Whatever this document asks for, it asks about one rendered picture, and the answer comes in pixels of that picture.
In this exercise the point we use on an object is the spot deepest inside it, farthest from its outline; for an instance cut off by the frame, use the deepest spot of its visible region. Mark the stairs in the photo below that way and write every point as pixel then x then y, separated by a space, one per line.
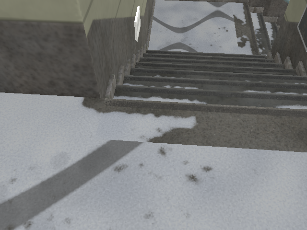
pixel 265 32
pixel 213 78

